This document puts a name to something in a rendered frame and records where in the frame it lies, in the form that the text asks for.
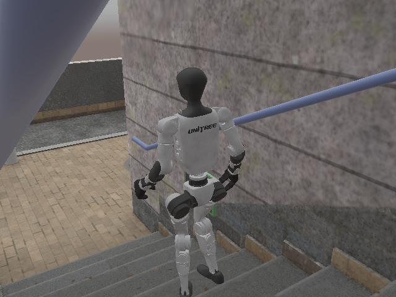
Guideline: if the left robot hand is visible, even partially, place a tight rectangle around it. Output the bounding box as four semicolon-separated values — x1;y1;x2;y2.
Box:
134;179;155;199

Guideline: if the left robot thigh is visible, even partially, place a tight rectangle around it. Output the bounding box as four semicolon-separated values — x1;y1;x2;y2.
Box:
165;192;192;251

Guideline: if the left robot shin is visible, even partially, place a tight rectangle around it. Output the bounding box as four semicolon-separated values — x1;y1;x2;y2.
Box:
174;235;190;295

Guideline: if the right robot upper arm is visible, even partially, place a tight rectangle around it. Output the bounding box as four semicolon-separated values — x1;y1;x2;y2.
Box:
212;107;244;157

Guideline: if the robot right forearm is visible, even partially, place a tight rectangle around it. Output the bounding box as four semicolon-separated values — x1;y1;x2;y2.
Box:
228;145;245;175

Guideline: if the robot left forearm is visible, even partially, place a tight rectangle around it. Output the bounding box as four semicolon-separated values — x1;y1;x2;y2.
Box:
139;161;165;191

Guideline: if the left robot upper arm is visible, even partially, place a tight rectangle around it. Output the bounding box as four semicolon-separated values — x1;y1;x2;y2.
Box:
157;116;179;175

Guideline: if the right robot hand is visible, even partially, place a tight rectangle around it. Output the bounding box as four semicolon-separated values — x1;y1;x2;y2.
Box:
219;169;238;191

